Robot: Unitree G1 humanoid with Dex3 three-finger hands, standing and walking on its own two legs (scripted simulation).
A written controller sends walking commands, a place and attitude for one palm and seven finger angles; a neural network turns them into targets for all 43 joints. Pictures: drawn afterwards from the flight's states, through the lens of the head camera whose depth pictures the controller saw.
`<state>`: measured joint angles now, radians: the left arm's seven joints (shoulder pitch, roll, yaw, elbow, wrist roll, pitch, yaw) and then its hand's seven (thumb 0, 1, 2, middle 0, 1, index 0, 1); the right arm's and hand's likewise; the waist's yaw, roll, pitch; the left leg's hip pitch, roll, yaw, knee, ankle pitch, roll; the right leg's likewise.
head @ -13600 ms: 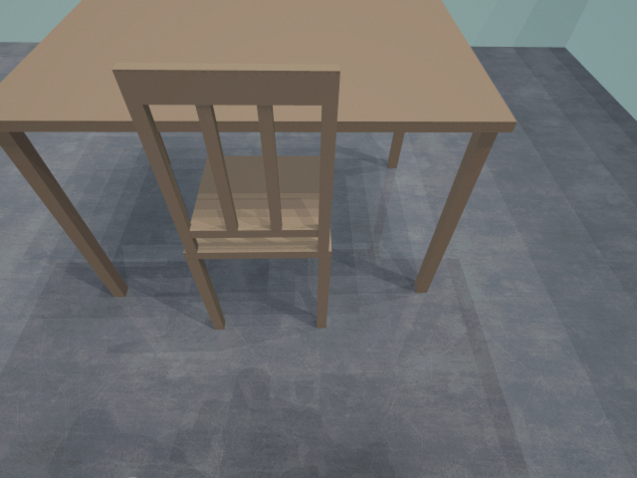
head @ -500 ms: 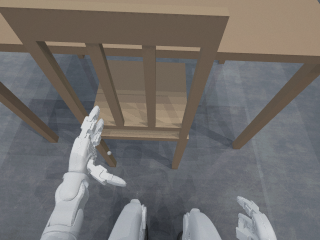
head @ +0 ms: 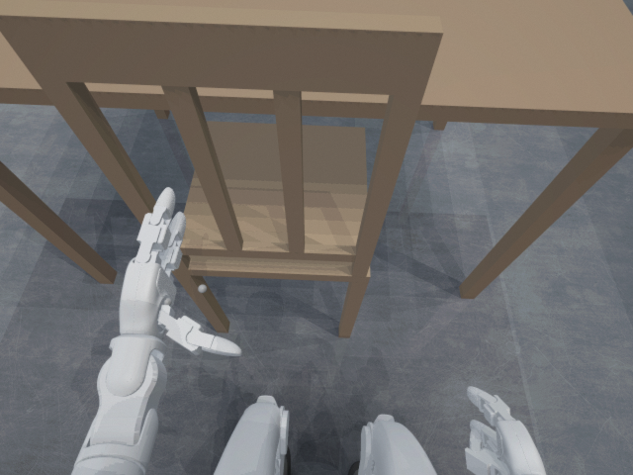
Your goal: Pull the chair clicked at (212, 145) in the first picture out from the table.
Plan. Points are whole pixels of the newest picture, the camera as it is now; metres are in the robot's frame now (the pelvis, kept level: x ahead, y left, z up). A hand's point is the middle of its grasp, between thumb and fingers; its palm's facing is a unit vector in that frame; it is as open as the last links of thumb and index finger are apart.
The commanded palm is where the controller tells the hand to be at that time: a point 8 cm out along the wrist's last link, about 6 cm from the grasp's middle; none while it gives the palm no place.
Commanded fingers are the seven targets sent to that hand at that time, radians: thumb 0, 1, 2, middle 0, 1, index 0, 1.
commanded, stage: aim the fingers beside a spindle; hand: left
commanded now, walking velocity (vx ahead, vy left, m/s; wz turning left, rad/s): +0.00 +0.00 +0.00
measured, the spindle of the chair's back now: (214, 185) +0.47 +0.17 +0.04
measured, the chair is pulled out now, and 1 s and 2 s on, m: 0.00 0.00 0.00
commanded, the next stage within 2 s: push the fingers through the gap in 0.82 s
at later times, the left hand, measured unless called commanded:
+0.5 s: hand (213, 298) +0.32 +0.15 +0.00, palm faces -0.04 -1.00 -0.02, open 17.0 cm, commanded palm +0.31 +0.20 +0.02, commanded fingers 0.00 -0.50 0.30 -0.06 -0.08 -0.06 -0.08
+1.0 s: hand (201, 280) +0.33 +0.16 +0.04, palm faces +0.02 -1.00 -0.07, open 17.0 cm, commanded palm +0.32 +0.20 +0.03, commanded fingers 0.00 -0.50 0.30 -0.06 -0.08 -0.06 -0.08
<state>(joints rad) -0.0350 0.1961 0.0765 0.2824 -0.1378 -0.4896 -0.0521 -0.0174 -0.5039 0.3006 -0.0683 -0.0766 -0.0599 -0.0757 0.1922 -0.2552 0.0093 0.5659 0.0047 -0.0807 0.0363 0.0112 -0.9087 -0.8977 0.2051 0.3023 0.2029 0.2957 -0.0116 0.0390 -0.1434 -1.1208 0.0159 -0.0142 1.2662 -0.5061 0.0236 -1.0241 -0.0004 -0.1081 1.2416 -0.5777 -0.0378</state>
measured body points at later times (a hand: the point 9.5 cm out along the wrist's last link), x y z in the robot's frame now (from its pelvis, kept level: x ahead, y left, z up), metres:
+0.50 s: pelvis +0.00 +0.01 +0.00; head +0.12 +0.02 +0.43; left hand +0.32 +0.20 +0.01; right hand +0.17 -0.24 -0.10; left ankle +0.05 +0.10 -0.62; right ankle +0.01 -0.10 -0.62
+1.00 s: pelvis +0.00 +0.01 +0.00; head +0.11 +0.02 +0.44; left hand +0.32 +0.21 +0.04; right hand +0.17 -0.23 -0.11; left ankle +0.05 +0.10 -0.62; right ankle +0.01 -0.10 -0.62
